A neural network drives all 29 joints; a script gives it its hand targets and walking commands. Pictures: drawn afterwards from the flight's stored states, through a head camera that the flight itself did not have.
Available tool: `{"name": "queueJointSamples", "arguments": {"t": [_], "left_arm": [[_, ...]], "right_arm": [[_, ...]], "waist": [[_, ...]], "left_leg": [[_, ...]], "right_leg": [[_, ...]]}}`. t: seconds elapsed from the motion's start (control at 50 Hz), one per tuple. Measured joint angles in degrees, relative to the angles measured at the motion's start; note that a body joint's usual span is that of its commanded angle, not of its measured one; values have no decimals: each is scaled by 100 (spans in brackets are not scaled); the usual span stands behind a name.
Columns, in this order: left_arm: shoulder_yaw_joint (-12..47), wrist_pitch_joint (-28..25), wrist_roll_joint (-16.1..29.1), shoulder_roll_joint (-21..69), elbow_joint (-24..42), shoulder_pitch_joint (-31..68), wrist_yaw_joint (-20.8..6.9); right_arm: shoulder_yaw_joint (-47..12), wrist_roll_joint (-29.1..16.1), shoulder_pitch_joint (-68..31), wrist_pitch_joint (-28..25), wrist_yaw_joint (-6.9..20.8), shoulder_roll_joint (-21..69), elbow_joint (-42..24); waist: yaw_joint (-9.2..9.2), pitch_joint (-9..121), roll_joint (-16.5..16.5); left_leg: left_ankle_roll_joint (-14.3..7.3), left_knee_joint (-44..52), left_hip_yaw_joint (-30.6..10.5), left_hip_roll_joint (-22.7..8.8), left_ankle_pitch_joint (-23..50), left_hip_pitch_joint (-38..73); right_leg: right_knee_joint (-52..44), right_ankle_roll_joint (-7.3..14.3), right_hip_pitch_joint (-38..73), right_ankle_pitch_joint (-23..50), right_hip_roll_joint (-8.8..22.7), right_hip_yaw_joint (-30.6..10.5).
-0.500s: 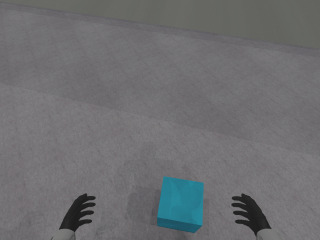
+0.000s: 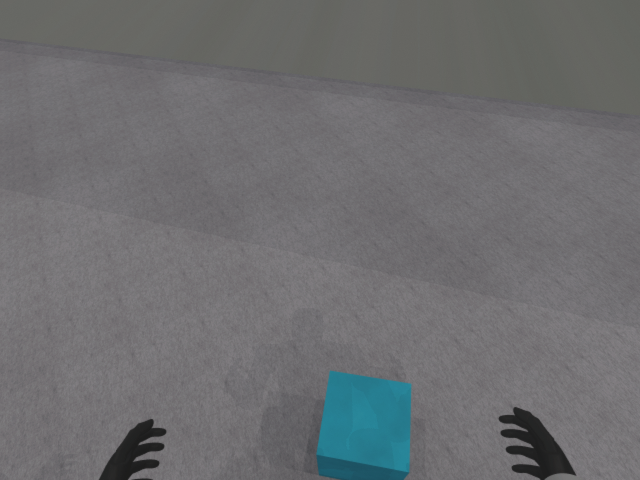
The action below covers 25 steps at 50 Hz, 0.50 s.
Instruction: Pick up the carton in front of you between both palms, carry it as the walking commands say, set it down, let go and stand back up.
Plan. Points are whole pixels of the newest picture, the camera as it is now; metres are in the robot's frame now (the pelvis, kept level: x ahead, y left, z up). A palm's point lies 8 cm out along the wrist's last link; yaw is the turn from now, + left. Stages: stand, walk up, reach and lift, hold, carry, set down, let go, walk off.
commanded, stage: stand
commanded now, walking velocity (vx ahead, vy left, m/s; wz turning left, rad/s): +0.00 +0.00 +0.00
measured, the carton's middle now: (363, 431) +0.34 -0.09 -0.64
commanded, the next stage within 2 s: none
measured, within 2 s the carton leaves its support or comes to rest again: neither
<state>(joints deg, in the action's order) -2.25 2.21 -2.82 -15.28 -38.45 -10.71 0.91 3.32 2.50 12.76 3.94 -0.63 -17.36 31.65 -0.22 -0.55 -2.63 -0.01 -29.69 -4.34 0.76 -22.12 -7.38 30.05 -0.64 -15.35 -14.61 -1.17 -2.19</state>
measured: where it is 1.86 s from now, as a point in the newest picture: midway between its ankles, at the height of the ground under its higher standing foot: outside the picture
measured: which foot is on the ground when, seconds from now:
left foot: down 0.00-1.00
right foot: down 0.00-1.00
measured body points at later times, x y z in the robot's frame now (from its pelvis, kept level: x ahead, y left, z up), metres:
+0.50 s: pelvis +0.00 -0.02 +0.00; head +0.01 -0.04 +0.45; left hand +0.12 +0.28 -0.10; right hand +0.14 -0.31 -0.11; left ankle -0.07 +0.12 -0.73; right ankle +0.02 -0.13 -0.73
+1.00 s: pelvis -0.01 -0.02 +0.01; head -0.01 -0.03 +0.46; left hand +0.10 +0.29 -0.10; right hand +0.10 -0.32 -0.11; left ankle -0.07 +0.12 -0.73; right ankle +0.02 -0.13 -0.73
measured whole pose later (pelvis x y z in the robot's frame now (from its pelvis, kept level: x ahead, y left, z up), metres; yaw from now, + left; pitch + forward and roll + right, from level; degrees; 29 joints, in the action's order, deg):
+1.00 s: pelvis -0.01 -0.02 +0.01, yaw +1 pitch -2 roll +0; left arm -2.3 0.1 -1.3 -20.1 -56.2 -6.5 0.4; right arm 0.2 1.7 12.2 -0.5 -1.7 -22.2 49.6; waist 0.5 -1.6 -1.9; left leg 1.5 -23.4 -4.8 -0.4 -18.2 -3.1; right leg 25.9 0.8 -11.7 -12.1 -1.4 -1.1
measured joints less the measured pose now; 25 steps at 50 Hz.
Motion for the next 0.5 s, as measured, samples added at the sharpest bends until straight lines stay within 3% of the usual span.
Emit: {"name": "queueJointSamples", "arguments": {"t": [0.18,0.5], "left_arm": [[-103,-162,21,-353,-645,35,4],[-22,-208,92,-321,-1242,258,1]], "right_arm": [[-42,7,44,-257,-28,-286,598],[-232,-46,-14,-358,-101,-382,1183]], "waist": [[73,-7,-58],[83,-55,5]], "left_leg": [[75,11,-85,-31,-20,26],[161,304,-143,-117,123,258]], "right_leg": [[121,89,-8,-111,-9,105],[-103,171,218,-23,-51,194]]}}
